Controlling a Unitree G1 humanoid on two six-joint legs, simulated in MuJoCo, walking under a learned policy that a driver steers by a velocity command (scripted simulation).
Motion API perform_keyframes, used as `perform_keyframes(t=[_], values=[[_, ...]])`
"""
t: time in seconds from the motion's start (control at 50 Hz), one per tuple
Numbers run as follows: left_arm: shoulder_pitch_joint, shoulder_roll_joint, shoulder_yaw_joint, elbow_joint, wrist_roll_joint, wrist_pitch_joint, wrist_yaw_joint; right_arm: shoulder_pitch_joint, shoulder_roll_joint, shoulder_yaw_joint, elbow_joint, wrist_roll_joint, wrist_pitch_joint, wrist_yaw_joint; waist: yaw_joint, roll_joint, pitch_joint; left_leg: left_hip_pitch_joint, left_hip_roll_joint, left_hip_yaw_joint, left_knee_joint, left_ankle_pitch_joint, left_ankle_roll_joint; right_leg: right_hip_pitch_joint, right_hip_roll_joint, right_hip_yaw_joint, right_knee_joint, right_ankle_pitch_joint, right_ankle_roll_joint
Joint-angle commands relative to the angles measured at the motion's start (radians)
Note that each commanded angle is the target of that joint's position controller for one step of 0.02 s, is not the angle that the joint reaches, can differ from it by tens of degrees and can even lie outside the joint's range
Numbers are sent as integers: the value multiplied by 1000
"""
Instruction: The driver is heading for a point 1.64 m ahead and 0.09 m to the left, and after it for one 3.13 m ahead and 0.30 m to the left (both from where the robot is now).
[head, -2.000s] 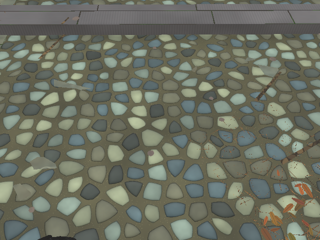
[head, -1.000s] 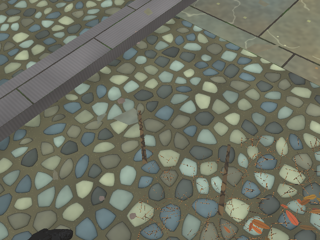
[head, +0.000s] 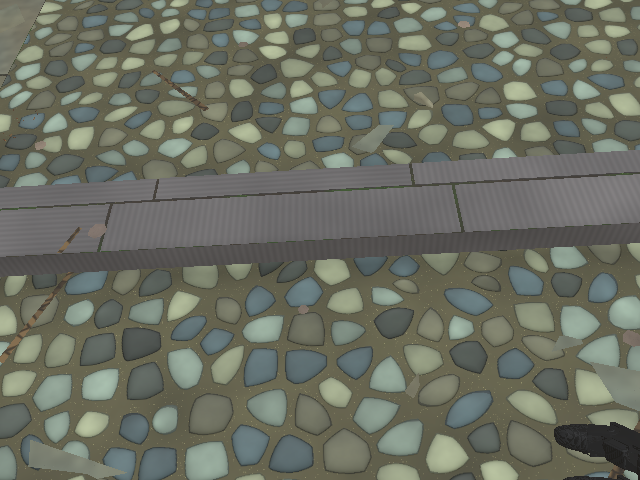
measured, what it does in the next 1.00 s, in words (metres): walks ahead: left foot, then right foot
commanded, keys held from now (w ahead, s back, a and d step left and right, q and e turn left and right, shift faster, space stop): e+shift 0.42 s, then q+shift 0.58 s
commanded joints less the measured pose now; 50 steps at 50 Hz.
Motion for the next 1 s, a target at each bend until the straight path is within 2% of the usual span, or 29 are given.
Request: perform_keyframes(t=[0.02, 0.04, 0.06, 0.08, 0.1, 0.12, 0.14, 0.16, 0.2, 0.24, 0.28, 0.34, 0.42, 0.46, 0.48, 0.5, 0.52, 0.54, 0.58, 0.62, 0.66, 0.74, 0.82, 0.88, 0.92, 0.94, 0.96, 0.98, 1.0], values=[[-81, 241, 45, -67, -17, 0, 22, -51, -83, -31, -98, 26, -72, -21, -125, -209, 19, 298, -78, 73, -229, 100, 16, -130, -169, 162, 69, 838, -144], [-100, 247, 47, -75, -15, -7, 21, 63, -129, -55, -64, 16, -69, -31, -193, -202, -51, 476, -77, 65, -271, 215, 40, -166, -130, 135, 184, 931, -107], [-134, 211, 37, -105, 0, -20, 15, 212, -180, -76, -41, -1, -60, -50, -274, -207, -143, 740, 25, -9, -223, 325, 78, -334, -77, 121, 371, 783, -58], [-87, 74, 0, -149, 42, -27, 7, 353, -274, -94, -34, -32, -36, -78, -271, 71, -346, 1089, 349, -281, -102, 720, 172, -611, 43, 55, 761, 38, 11], [20, 95, -4, -140, 3, -29, 11, 340, -240, -78, -48, -49, -17, -78, -239, 240, -564, 1093, 501, -553, -193, 682, 295, -653, 78, 161, 994, -299, 32], [-36, 174, 26, -141, -25, -14, 16, 281, -166, -61, -53, -37, -5, -77, -232, 136, -429, 971, 427, -421, -230, 623, 272, -714, 14, 145, 1064, -244, 41], [-107, 163, 26, -162, -28, 3, 24, 230, -116, -49, -39, -14, -1, -80, -209, 113, -271, 852, 386, -280, -248, 616, 246, -784, -16, 81, 1057, -183, 46], [-115, 141, 26, -156, -13, 23, 33, 184, -85, -41, -26, -6, -2, -79, -175, 64, -184, 721, 342, -200, -288, 606, 231, -767, -45, 61, 1043, -129, 57], [-82, 95, 28, -159, -9, 70, 38, 78, -60, -42, -11, -14, -10, -75, -97, 97, -85, 478, 305, -72, -393, 498, 218, -649, -79, 41, 1019, -73, 66], [-125, 66, 25, -195, -6, 99, 40, 0, -63, -48, 3, -20, -24, -78, -71, 101, -19, 373, 314, 8, -465, 443, 225, -635, -91, 24, 940, -29, 75], [-182, 63, 26, -229, 10, 106, 32, -22, -87, -60, 25, -15, -29, -89, -72, 83, -10, 378, 316, 76, -478, 422, 220, -622, -104, 22, 803, 83, 66], [-236, 66, 26, -250, 10, 108, -6, -53, -114, -72, 43, 2, -20, -99, -81, 60, -35, 408, 293, 183, -450, 399, 186, -519, -91, -13, 599, 263, 26], [-308, 124, 51, -301, 3, 130, -37, -37, -153, -92, 67, 35, -1, -81, -98, 40, -20, 475, 323, 222, -344, 371, 145, -463, -49, -82, 465, 200, -30], [-286, 135, 64, -314, 19, 123, -31, 6, -155, -91, 93, 54, 3, -74, -72, -16, -36, 447, 281, 241, -179, 420, 102, -311, 23, -102, 300, 234, -80], [-224, 203, 88, -306, 28, 116, -12, 89, -128, -81, 118, 37, 2, -63, -56, -151, -87, 378, 203, 278, 9, 318, 40, -139, 20, -44, 216, 590, -120], [-219, 308, 95, -336, 47, 106, 12, 134, -62, -50, 88, -23, 3, -55, -98, -438, -152, 67, 65, 295, 381, -467, -57, 106, -298, 331, 229, 1121, -285], [-253, 229, 56, -365, 60, 86, 7, 126, -91, -47, 111, -7, 16, -57, -66, -313, -342, 71, 35, 71, 538, -566, -75, 68, -422, 474, 164, 990, -426], [-269, 144, 25, -345, 57, 71, -4, 64, -127, -54, 122, 31, 34, -58, -47, -182, -296, 87, 78, 21, 531, -517, -63, -1, -366, 338, 141, 858, -383], [-339, 104, 10, -297, 43, 56, -4, 46, -92, -43, 137, 30, 55, -77, -83, -141, -166, 77, 101, -12, 403, -446, -53, -95, -282, 204, 118, 600, -277], [-422, 126, 14, -290, 61, 54, 12, 91, -117, -54, 158, 22, 77, -89, -130, -168, -114, 199, 75, 20, 354, -340, -74, -241, -251, 90, 88, 593, -253], [-441, 162, 32, -290, 62, 62, 32, 112, -135, -63, 156, 26, 85, -97, -129, -167, -112, 180, 58, 55, 353, -305, -89, -220, -267, 59, 74, 576, -271], [-454, 135, 35, -268, 57, 75, 59, 87, -82, -53, 124, 26, 104, -94, -111, -156, -80, 148, 97, 73, 285, -253, -88, -208, -299, 6, 25, 368, -271], [-470, 135, 47, -246, 56, 81, 57, 83, -75, -57, 90, 19, 112, -74, -114, -157, -73, 192, 103, 120, 182, -247, -62, -197, -322, -61, 26, 350, -258], [-486, 150, 58, -230, 37, 83, 47, 108, -78, -65, 73, 20, 121, -57, -134, -170, -82, 245, 95, 152, 78, -247, -24, -171, -344, -102, 74, 392, -222], [-514, 147, 61, -221, 11, 88, 38, 180, -77, -75, 88, 21, 129, -53, -182, -152, -90, 353, 57, 192, -94, -137, 23, -200, -324, -161, 169, 357, -155], [-480, 117, 59, -197, 1, 93, 31, 233, -107, -91, 104, 13, 127, -63, -195, -82, -67, 426, 36, 143, -212, -38, 71, -267, -264, -207, 289, 237, -89], [-458, 81, 53, -195, 23, 99, 26, 274, -220, -122, 96, 10, 118, -85, -185, 162, -22, 533, 204, -152, -341, 308, 161, -487, -146, -292, 563, -24, 12], [-578, 64, 41, -285, 47, 90, 36, 250, -320, -134, 62, -21, 91, -86, -182, 324, -3, 567, 367, -533, -392, 432, 364, -777, 33, -156, 809, -323, 82], [-636, 98, 50, -292, 45, 85, 40, 243, -284, -130, 55, -35, 59, -76, -217, 170, -61, 590, 370, -504, -417, 355, 391, -821, 32, 0, 938, -314, 70]])
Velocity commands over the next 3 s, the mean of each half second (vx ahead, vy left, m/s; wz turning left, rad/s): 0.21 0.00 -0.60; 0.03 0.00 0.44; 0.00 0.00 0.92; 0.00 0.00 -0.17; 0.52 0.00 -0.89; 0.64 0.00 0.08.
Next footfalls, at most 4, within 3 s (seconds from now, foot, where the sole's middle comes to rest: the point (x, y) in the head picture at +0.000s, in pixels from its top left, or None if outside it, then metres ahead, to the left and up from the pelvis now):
0.06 left None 0.20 0.14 -0.77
0.48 right None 0.26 -0.15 -0.77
0.94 left None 0.26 0.10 -0.77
1.44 right None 0.38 -0.09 -0.77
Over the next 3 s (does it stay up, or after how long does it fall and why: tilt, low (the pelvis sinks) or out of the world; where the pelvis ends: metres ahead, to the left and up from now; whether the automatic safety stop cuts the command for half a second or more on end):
stays up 0.79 -0.09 -0.01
